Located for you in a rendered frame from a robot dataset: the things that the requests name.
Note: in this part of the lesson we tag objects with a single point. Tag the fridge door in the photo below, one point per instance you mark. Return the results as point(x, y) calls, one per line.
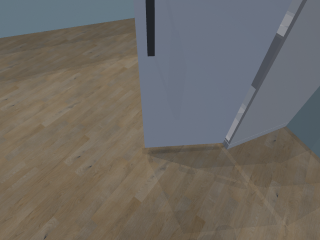
point(207, 54)

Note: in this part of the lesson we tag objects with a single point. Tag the handle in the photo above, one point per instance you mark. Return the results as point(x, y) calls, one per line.
point(150, 27)

